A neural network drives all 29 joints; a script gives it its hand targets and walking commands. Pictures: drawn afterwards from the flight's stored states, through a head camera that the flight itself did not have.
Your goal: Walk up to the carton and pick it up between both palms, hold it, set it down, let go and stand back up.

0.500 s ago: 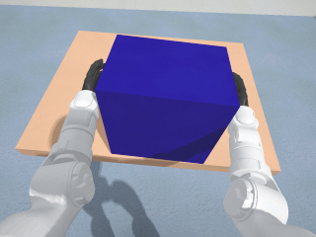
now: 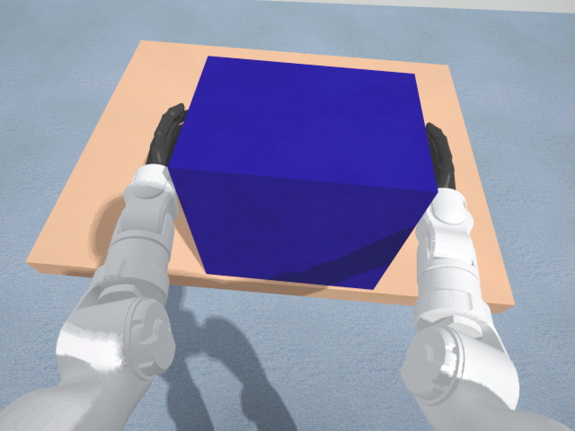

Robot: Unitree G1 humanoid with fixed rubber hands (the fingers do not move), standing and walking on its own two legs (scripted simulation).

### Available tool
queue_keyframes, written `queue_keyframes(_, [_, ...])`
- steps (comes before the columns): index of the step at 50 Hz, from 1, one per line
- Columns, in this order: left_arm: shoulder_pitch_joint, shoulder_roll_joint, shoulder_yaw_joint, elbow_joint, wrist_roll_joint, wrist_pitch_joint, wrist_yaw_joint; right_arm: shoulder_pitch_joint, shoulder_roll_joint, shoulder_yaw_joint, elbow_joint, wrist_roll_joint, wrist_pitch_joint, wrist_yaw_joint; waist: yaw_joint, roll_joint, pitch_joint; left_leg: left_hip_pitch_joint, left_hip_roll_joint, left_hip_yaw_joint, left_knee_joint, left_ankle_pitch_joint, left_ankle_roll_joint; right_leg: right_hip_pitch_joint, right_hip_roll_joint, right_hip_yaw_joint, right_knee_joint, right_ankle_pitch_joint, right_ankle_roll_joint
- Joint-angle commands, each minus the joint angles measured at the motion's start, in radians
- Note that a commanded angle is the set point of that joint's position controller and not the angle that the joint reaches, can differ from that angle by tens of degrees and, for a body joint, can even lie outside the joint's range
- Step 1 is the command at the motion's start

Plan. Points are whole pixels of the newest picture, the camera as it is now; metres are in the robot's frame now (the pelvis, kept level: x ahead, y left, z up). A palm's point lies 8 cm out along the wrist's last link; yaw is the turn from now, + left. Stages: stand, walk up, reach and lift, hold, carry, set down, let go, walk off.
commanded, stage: set down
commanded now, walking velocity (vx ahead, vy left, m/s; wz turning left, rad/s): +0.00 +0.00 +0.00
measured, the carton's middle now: (299, 184) +0.46 -0.05 +0.03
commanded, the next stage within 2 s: none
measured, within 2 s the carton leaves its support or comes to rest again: neither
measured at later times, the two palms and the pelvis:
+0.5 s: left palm (165, 163) +0.46 +0.14 +0.08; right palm (436, 184) +0.41 -0.23 +0.08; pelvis +0.00 +0.00 +0.00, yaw -1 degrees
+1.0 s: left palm (153, 160) +0.48 +0.16 +0.07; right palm (446, 187) +0.42 -0.25 +0.06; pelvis -0.03 +0.02 -0.02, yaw -7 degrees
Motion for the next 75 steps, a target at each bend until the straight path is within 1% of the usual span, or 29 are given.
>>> queue_keyframes(1, [-0.436, -0.346, -0.195, -0.062, 0.029, -0.021, -0.100, -0.475, 0.311, 0.246, -0.056, -0.015, -0.044, 0.091, -0.002, -0.010, -0.529, 0.166, -0.033, 0.022, 0.027, 0.228, -0.005, 0.373, 0.039, -0.008, 0.135, 0.467, 0.046])
queue_keyframes(4, [-0.448, -0.343, -0.197, -0.076, 0.027, -0.023, -0.094, -0.482, 0.290, 0.206, -0.049, -0.026, -0.049, 0.091, -0.027, 0.017, -0.519, 0.203, -0.032, 0.025, 0.043, 0.244, -0.023, 0.315, 0.049, -0.017, 0.127, 0.434, 0.040])
queue_keyframes(6, [-0.424, -0.325, -0.185, -0.065, 0.026, -0.015, -0.096, -0.458, 0.276, 0.196, -0.031, -0.022, -0.038, 0.092, -0.022, 0.008, -0.488, 0.219, -0.027, 0.022, 0.046, 0.219, -0.025, 0.284, 0.050, -0.021, 0.113, 0.384, 0.039])
queue_keyframes(11, [-0.431, -0.315, -0.179, -0.059, 0.025, -0.036, -0.100, -0.467, 0.297, 0.218, -0.055, -0.019, -0.043, 0.092, 0.002, 0.005, -0.507, 0.150, -0.034, 0.030, 0.030, 0.197, -0.007, 0.324, 0.039, -0.008, 0.134, 0.420, 0.048])
queue_keyframes(14, [-0.414, -0.288, -0.161, -0.055, 0.036, -0.027, -0.102, -0.445, 0.278, 0.196, -0.022, -0.023, -0.029, 0.096, 0.001, 0.011, -0.455, 0.164, -0.032, 0.031, 0.012, 0.169, -0.012, 0.305, 0.043, -0.012, 0.125, 0.378, 0.044])
queue_keyframes(18, [-0.415, -0.281, -0.161, -0.043, 0.022, -0.026, -0.103, -0.454, 0.246, 0.175, -0.048, -0.031, -0.023, 0.092, -0.013, 0.013, -0.472, 0.204, -0.031, 0.027, 0.030, 0.173, -0.015, 0.237, 0.049, -0.020, 0.119, 0.338, 0.050])
queue_keyframes(22, [-0.371, -0.215, -0.142, -0.013, 0.019, -0.034, -0.091, -0.399, 0.191, 0.185, -0.031, -0.010, -0.021, 0.077, -0.003, -0.012, -0.463, 0.170, -0.032, 0.041, 0.036, 0.184, -0.007, 0.276, 0.049, -0.008, 0.130, 0.382, 0.050])
queue_keyframes(24, [-0.396, -0.144, -0.148, -0.030, -0.015, -0.050, -0.075, -0.419, 0.130, 0.181, -0.029, 0.019, -0.022, 0.058, -0.006, -0.012, -0.489, 0.144, -0.032, 0.041, 0.035, 0.186, -0.004, 0.266, 0.047, 0.001, 0.144, 0.396, 0.048])
queue_keyframes(27, [-0.411, -0.022, -0.177, 0.018, -0.082, -0.082, -0.039, -0.419, 0.029, 0.212, 0.022, 0.102, -0.023, 0.021, 0.002, -0.004, -0.539, 0.114, -0.032, 0.055, 0.046, 0.175, 0.002, 0.233, 0.045, 0.023, 0.164, 0.385, 0.040])
queue_keyframes(28, [-0.421, 0.003, -0.195, 0.041, -0.112, -0.097, -0.023, -0.435, -0.001, 0.239, 0.041, 0.147, -0.029, 0.007, 0.011, 0.019, -0.565, 0.096, -0.034, 0.059, 0.056, 0.201, 0.001, 0.214, 0.044, 0.033, 0.171, 0.408, 0.035])
queue_keyframes(29, [-0.424, 0.063, -0.213, 0.072, -0.151, -0.116, -0.007, -0.434, -0.053, 0.274, 0.080, 0.195, -0.040, -0.010, 0.014, 0.011, -0.583, 0.075, -0.028, 0.060, 0.072, 0.215, 0.007, 0.209, 0.041, 0.054, 0.186, 0.430, 0.032])
queue_keyframes(32, [-0.528, 0.182, -0.290, 0.160, -0.288, -0.181, 0.043, -0.553, -0.172, 0.387, 0.166, 0.350, -0.092, -0.067, 0.038, 0.001, -0.737, -0.094, -0.033, 0.078, 0.110, 0.243, 0.026, 0.252, 0.035, 0.095, 0.265, 0.557, 0.029])
queue_keyframes(33, [-0.555, 0.243, -0.307, 0.195, -0.325, -0.199, 0.057, -0.581, -0.219, 0.427, 0.208, 0.394, -0.113, -0.080, 0.054, -0.019, -0.816, -0.165, -0.027, 0.088, 0.112, 0.234, 0.037, 0.302, 0.031, 0.115, 0.296, 0.609, 0.028])
queue_keyframes(34, [-0.587, 0.263, -0.339, 0.205, -0.368, -0.219, 0.070, -0.598, -0.246, 0.460, 0.254, 0.444, -0.132, -0.091, 0.048, -0.011, -0.853, -0.218, -0.025, 0.094, 0.126, 0.249, 0.038, 0.319, 0.027, 0.125, 0.325, 0.651, 0.030])
queue_keyframes(35, [-0.606, 0.288, -0.365, 0.205, -0.400, -0.236, 0.082, -0.623, -0.288, 0.495, 0.295, 0.495, -0.158, -0.099, 0.060, 0.002, -0.918, -0.242, -0.024, 0.102, 0.142, 0.287, 0.035, 0.329, 0.030, 0.136, 0.347, 0.701, 0.030])
queue_keyframes(36, [-0.612, 0.303, -0.381, 0.244, -0.432, -0.252, 0.091, -0.637, -0.299, 0.536, 0.327, 0.544, -0.178, -0.107, 0.056, -0.021, -0.940, -0.278, -0.023, 0.110, 0.165, 0.321, 0.036, 0.348, 0.028, 0.140, 0.372, 0.766, 0.037])
queue_keyframes(38, [-0.604, 0.350, -0.420, 0.313, -0.490, -0.265, 0.094, -0.645, -0.368, 0.608, 0.407, 0.632, -0.203, -0.118, 0.057, -0.040, -0.973, -0.304, -0.016, 0.116, 0.187, 0.325, 0.040, 0.365, 0.025, 0.146, 0.393, 0.777, 0.046])
queue_keyframes(39, [-0.614, 0.345, -0.444, 0.315, -0.505, -0.274, 0.096, -0.661, -0.383, 0.636, 0.424, 0.662, -0.214, -0.117, 0.061, -0.042, -0.975, -0.293, -0.018, 0.114, 0.198, 0.342, 0.039, 0.337, 0.029, 0.138, 0.392, 0.758, 0.048])
queue_keyframes(41, [-0.666, 0.390, -0.464, 0.310, -0.516, -0.273, 0.102, -0.708, -0.461, 0.624, 0.453, 0.692, -0.223, -0.113, 0.048, 0.008, -0.964, -0.206, -0.006, 0.104, 0.229, 0.375, 0.010, 0.197, 0.042, 0.121, 0.363, 0.650, 0.044])
queue_keyframes(42, [-0.676, 0.415, -0.457, 0.336, -0.516, -0.267, 0.108, -0.720, -0.500, 0.621, 0.483, 0.702, -0.224, -0.107, 0.062, -0.001, -0.949, -0.122, -0.003, 0.101, 0.252, 0.387, -0.002, 0.097, 0.053, 0.101, 0.338, 0.559, 0.048])
queue_keyframes(45, [-0.690, 0.395, -0.518, 0.353, -0.535, -0.240, 0.113, -0.725, -0.569, 0.628, 0.566, 0.734, -0.216, -0.079, 0.065, 0.087, -0.951, 0.101, 0.025, 0.077, 0.316, 0.475, -0.054, -0.166, 0.079, 0.081, 0.256, 0.363, 0.022])
queue_keyframes(46, [-0.720, 0.384, -0.537, 0.355, -0.561, -0.233, 0.115, -0.763, -0.572, 0.645, 0.562, 0.752, -0.212, -0.071, 0.066, 0.075, -0.966, 0.151, 0.029, 0.074, 0.338, 0.484, -0.063, -0.230, 0.083, 0.069, 0.243, 0.317, 0.019])
queue_keyframes(47, [-0.738, 0.338, -0.604, 0.427, -0.626, -0.240, 0.115, -0.788, -0.567, 0.614, 0.545, 0.751, -0.210, -0.073, 0.015, 0.056, -0.898, 0.211, 0.040, 0.078, 0.341, 0.417, -0.085, -0.341, 0.080, 0.076, 0.207, 0.225, 0.017])
queue_keyframes(49, [-0.757, 0.340, -0.637, 0.407, -0.670, -0.249, 0.107, -0.797, -0.587, 0.633, 0.549, 0.753, -0.209, -0.058, 0.042, 0.069, -0.900, 0.199, 0.034, 0.079, 0.340, 0.376, -0.081, -0.369, 0.072, 0.079, 0.202, 0.143, 0.011])
queue_keyframes(55, [-0.790, 0.425, -0.672, 0.453, -0.738, -0.273, 0.086, -0.828, -0.615, 0.714, 0.589, 0.826, -0.214, -0.012, 0.056, 0.009, -0.931, 0.014, 0.019, 0.095, 0.324, 0.278, -0.038, -0.276, 0.058, 0.104, 0.266, 0.152, 0.040])
queue_keyframes(61, [-0.799, 0.500, -0.695, 0.481, -0.784, -0.296, 0.067, -0.838, -0.627, 0.786, 0.568, 0.891, -0.225, 0.021, 0.078, -0.052, -0.978, -0.177, 0.001, 0.109, 0.303, 0.189, 0.007, -0.167, 0.048, 0.123, 0.339, 0.177, 0.079])
queue_keyframes(64, [-0.816, 0.519, -0.700, 0.442, -0.800, -0.296, 0.061, -0.844, -0.640, 0.804, 0.518, 0.913, -0.227, 0.029, 0.093, -0.054, -1.068, -0.178, -0.006, 0.115, 0.323, 0.238, 0.004, -0.153, 0.058, 0.121, 0.362, 0.237, 0.091])
queue_keyframes(68, [-0.827, 0.524, -0.681, 0.332, -0.799, -0.263, 0.058, -0.841, -0.662, 0.811, 0.445, 0.933, -0.214, 0.028, 0.103, -0.038, -1.200, -0.099, -0.016, 0.119, 0.374, 0.375, -0.020, -0.152, 0.083, 0.112, 0.377, 0.354, 0.096])
queue_keyframes(75, [-0.777, 0.542, -0.605, 0.234, -0.738, -0.147, 0.049, -0.826, -0.712, 0.764, 0.406, 0.912, -0.145, -0.009, 0.077, -0.054, -1.164, -0.041, -0.022, 0.119, 0.395, 0.456, -0.030, -0.067, 0.096, 0.116, 0.361, 0.493, 0.092])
